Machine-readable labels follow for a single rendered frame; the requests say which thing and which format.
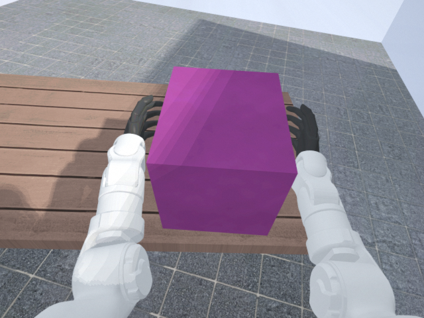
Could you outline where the table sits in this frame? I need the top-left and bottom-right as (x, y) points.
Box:
(0, 74), (308, 254)

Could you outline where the robot left forearm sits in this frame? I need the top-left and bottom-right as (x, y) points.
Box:
(72, 134), (146, 296)

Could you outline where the robot right hand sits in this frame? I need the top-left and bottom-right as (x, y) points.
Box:
(286, 104), (319, 157)

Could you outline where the robot left hand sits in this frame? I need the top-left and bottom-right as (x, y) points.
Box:
(124, 95), (164, 141)

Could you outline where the carton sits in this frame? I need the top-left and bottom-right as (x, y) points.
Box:
(146, 66), (297, 236)

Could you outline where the robot right forearm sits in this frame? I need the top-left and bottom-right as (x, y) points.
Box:
(291, 150), (396, 310)

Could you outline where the right robot upper arm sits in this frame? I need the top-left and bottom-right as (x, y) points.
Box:
(309, 260), (422, 318)

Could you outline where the left robot upper arm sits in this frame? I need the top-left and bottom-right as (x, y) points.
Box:
(35, 242), (152, 318)

